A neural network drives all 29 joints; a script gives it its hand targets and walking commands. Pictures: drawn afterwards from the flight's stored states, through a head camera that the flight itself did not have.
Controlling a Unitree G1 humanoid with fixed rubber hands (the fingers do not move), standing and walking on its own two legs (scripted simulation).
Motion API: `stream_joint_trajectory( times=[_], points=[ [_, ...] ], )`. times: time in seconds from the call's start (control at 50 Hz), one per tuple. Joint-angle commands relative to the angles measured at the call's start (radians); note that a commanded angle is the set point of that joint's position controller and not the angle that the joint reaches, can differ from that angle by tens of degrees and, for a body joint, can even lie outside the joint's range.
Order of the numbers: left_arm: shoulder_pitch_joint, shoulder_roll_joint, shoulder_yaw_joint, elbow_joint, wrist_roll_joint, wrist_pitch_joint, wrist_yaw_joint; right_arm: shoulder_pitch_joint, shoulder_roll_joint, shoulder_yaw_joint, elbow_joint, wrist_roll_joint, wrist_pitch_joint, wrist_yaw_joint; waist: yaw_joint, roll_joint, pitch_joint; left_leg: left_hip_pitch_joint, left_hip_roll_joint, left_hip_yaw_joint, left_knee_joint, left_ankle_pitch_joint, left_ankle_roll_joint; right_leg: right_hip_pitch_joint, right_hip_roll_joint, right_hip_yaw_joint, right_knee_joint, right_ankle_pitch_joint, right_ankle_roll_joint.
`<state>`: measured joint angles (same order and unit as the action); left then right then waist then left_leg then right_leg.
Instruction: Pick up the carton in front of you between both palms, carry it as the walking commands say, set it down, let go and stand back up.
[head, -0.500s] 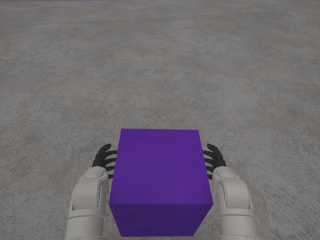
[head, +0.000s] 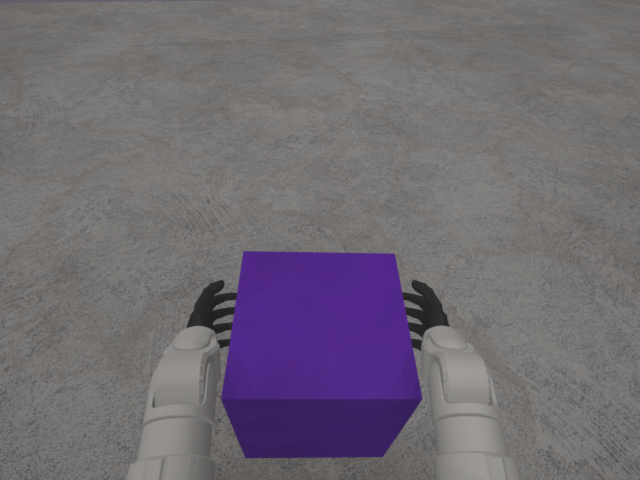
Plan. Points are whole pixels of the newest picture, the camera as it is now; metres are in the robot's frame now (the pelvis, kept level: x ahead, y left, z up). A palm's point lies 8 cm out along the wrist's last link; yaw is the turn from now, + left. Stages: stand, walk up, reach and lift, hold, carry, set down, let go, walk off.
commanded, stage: carry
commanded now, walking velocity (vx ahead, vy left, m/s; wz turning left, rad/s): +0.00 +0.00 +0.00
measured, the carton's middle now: (317, 360) +0.30 +0.00 -0.04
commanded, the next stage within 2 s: hold in 0.48 s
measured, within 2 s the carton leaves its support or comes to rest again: neither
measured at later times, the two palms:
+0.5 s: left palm (198, 345) +0.28 +0.15 +0.04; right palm (433, 345) +0.28 -0.15 +0.04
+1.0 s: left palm (183, 381) +0.23 +0.16 +0.05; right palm (433, 354) +0.26 -0.14 +0.05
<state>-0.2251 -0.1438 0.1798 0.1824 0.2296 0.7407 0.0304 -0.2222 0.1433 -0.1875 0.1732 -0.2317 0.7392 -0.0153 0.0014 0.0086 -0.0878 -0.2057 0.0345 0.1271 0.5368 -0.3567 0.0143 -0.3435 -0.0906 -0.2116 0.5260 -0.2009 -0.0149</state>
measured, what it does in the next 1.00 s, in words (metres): shifts its weight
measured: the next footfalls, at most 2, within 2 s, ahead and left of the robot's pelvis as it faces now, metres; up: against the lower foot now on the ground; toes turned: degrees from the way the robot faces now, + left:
none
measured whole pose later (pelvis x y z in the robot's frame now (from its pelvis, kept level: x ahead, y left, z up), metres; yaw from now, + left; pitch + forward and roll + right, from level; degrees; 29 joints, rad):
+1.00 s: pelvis -0.04 -0.03 +0.01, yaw +7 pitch -8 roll +0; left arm -0.28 -0.16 0.24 0.29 0.27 0.69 0.00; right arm -0.27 0.15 -0.22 0.23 -0.29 0.73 -0.01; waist 0.00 0.03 0.06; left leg -0.06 0.00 -0.02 0.44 -0.24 0.00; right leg -0.14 -0.01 -0.04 0.41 -0.13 -0.01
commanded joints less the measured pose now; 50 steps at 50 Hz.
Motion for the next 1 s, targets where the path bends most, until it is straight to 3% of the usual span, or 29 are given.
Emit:
stream_joint_trajectory(
  times=[0.0, 0.46, 0.48, 0.5, 0.52, 0.54, 0.56, 0.6, 0.64, 0.66, 0.76, 0.86, 0.98],
  points=[
    [-0.516, -0.888, -0.572, -0.096, -0.254, -0.045, -0.228, -0.502, 0.884, 0.573, -0.081, 0.247, -0.041, 0.213, 0.0, -0.003, -0.266, -0.016, 0.118, -0.098, -0.098, 0.274, 0.012, 0.195, -0.094, 0.114, -0.045, 0.214, 0.003],
    [-0.518, -0.893, -0.571, -0.09, -0.255, -0.043, -0.231, -0.503, 0.889, 0.574, -0.079, 0.247, -0.039, 0.215, 0.001, -0.005, -0.278, -0.025, 0.117, -0.101, -0.097, 0.26, 0.018, 0.193, -0.095, 0.115, -0.05, 0.207, 0.003],
    [-0.424, -0.925, -0.546, -0.064, -0.241, -0.048, -0.236, -0.405, 0.913, 0.554, -0.095, 0.242, -0.033, 0.218, -0.016, 0.068, -0.144, -0.046, -0.088, -0.261, -0.164, 0.517, 0.009, 0.438, 0.178, 0.255, -0.07, 0.378, -0.023],
    [-0.45, -0.894, -0.536, -0.107, -0.227, -0.072, -0.227, -0.419, 0.881, 0.565, -0.139, 0.229, -0.047, 0.212, 0.001, 0.051, -0.199, -0.057, -0.081, -0.26, -0.149, 0.582, 0.006, 0.526, 0.164, 0.288, -0.069, 0.459, -0.025],
    [-0.416, -0.875, -0.506, -0.082, -0.198, -0.077, -0.22, -0.427, 0.87, 0.558, -0.143, 0.226, -0.052, 0.216, 0.006, 0.043, -0.196, 0.03, -0.085, -0.264, -0.172, 0.534, 0.012, 0.473, 0.164, 0.285, -0.083, 0.429, -0.011],
    [-0.422, -0.884, -0.512, -0.087, -0.201, -0.083, -0.215, -0.432, 0.866, 0.572, -0.139, 0.23, -0.056, 0.217, 0.013, 0.022, -0.197, 0.056, -0.089, -0.26, -0.167, 0.583, 0.004, 0.478, 0.173, 0.283, -0.087, 0.464, -0.006],
    [-0.405, -0.881, -0.502, -0.072, -0.2, -0.091, -0.207, -0.432, 0.855, 0.579, -0.132, 0.24, -0.063, 0.218, 0.027, 0.049, -0.206, 0.077, -0.098, -0.252, -0.186, 0.535, 0.001, 0.491, 0.174, 0.291, -0.094, 0.447, -0.001],
    [-0.42, -0.874, -0.512, -0.074, -0.203, -0.096, -0.207, -0.442, 0.863, 0.588, -0.146, 0.245, -0.071, 0.218, 0.012, 0.013, -0.209, 0.128, -0.1, -0.248, -0.186, 0.553, -0.002, 0.448, 0.192, 0.285, -0.107, 0.414, 0.007],
    [-0.448, -0.874, -0.519, -0.07, -0.204, -0.097, -0.211, -0.462, 0.864, 0.586, -0.139, 0.242, -0.075, 0.22, 0.009, 0.032, -0.2, 0.129, -0.1, -0.239, -0.206, 0.451, -0.006, 0.428, 0.195, 0.279, -0.116, 0.315, 0.01],
    [-0.47, -0.881, -0.533, -0.073, -0.213, -0.097, -0.217, -0.467, 0.873, 0.583, -0.128, 0.239, -0.075, 0.221, 0.0, 0.008, -0.188, 0.134, -0.101, -0.239, -0.199, 0.448, -0.007, 0.401, 0.199, 0.276, -0.12, 0.3, 0.01],
    [-0.556, -0.91, -0.562, -0.051, -0.242, -0.092, -0.255, -0.471, 0.907, 0.544, -0.062, 0.204, -0.071, 0.218, -0.03, 0.009, -0.145, 0.036, -0.095, -0.239, -0.218, 0.262, -0.005, 0.437, 0.187, 0.275, -0.129, 0.176, -0.006],
    [-0.58, -0.931, -0.521, 0.011, -0.222, -0.093, -0.275, -0.514, 0.936, 0.529, -0.016, 0.196, -0.065, 0.236, -0.019, 0.008, -0.102, -0.065, -0.093, -0.237, -0.243, 0.107, 0.015, 0.481, 0.174, 0.27, -0.131, 0.094, -0.002],
    [-0.614, -0.959, -0.48, 0.057, -0.204, -0.105, -0.288, -0.58, 0.969, 0.534, 0.012, 0.21, -0.063, 0.266, 0.0, -0.001, -0.102, -0.126, -0.095, -0.231, -0.25, 0.013, 0.036, 0.516, 0.162, 0.277, -0.136, 0.021, 0.009]
  ],
)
